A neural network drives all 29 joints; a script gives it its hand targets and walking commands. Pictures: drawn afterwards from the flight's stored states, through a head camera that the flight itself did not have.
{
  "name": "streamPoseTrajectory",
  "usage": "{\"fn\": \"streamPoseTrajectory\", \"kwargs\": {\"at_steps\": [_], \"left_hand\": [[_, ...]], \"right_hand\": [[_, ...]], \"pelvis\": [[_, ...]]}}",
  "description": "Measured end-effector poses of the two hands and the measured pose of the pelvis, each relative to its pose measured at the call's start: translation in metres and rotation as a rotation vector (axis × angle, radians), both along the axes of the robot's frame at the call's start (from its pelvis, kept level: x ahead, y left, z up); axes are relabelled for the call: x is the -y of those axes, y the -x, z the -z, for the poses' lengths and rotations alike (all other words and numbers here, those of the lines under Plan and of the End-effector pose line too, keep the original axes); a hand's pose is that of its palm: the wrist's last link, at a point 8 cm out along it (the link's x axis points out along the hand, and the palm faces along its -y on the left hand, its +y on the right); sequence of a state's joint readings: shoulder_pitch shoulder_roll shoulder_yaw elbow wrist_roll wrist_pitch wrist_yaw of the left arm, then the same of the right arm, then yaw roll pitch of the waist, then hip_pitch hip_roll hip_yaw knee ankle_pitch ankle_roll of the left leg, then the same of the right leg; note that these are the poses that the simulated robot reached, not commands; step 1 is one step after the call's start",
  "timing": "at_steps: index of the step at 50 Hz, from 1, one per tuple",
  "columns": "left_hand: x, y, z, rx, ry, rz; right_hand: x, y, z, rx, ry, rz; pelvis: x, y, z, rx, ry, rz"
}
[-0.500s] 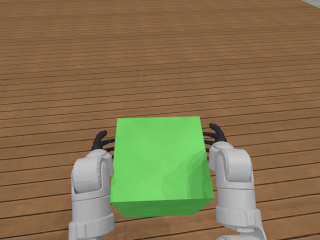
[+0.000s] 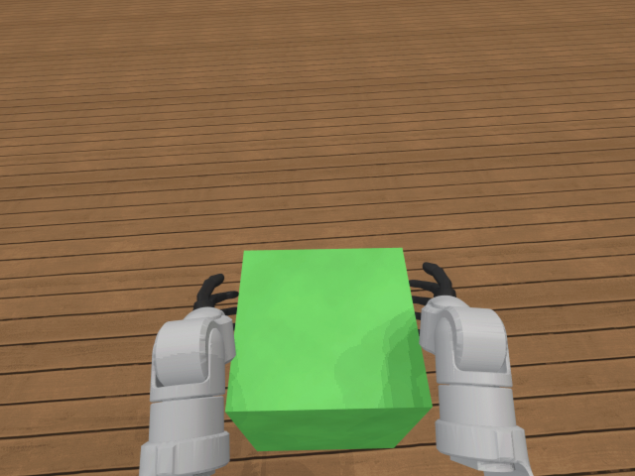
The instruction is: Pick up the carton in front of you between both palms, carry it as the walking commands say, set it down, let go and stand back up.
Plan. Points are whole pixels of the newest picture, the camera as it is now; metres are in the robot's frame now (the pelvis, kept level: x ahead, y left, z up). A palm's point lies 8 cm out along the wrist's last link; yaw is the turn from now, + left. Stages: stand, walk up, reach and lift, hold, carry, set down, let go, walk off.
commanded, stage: carry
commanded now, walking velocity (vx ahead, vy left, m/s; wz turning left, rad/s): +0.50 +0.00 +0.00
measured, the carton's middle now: (324, 356) +0.30 +0.00 -0.03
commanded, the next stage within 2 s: none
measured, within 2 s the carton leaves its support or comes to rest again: neither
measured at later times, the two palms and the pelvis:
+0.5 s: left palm (231, 174) +0.61 +0.16 +0.06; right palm (389, 168) +0.60 -0.12 +0.07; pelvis +0.31 +0.04 +0.00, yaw -3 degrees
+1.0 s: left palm (263, 99) +0.89 +0.13 +0.07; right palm (387, 93) +0.88 -0.16 +0.08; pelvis +0.58 +0.00 -0.01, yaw -2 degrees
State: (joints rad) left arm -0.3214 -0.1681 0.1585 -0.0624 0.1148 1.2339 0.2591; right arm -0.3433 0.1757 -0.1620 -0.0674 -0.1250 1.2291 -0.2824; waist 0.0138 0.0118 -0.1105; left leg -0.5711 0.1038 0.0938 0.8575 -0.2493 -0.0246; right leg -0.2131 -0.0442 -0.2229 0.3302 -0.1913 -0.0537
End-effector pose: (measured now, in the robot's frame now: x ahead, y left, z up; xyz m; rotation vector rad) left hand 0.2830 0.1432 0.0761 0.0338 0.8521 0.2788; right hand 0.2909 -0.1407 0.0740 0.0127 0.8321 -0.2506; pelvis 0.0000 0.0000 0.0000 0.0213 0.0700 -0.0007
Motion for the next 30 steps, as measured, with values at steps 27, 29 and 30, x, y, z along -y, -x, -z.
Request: {"fn": "streamPoseTrajectory", "kwargs": {"at_steps": [27,29,30], "left_hand": [[-0.015,-0.356,0.005,0.042,0.037,0.073],[-0.009,-0.386,-0.001,0.078,0.032,0.064],[-0.005,-0.402,-0.003,0.094,0.028,0.060]], "right_hand": [[-0.015,-0.336,-0.007,0.041,0.042,0.068],[-0.009,-0.368,-0.011,0.077,0.037,0.060],[-0.005,-0.385,-0.012,0.092,0.033,0.055]], "pelvis": [[-0.033,-0.341,0.001,-0.006,0.029,0.054],[-0.025,-0.371,0.005,-0.004,0.024,0.053],[-0.020,-0.387,0.008,-0.002,0.021,0.051]]}}
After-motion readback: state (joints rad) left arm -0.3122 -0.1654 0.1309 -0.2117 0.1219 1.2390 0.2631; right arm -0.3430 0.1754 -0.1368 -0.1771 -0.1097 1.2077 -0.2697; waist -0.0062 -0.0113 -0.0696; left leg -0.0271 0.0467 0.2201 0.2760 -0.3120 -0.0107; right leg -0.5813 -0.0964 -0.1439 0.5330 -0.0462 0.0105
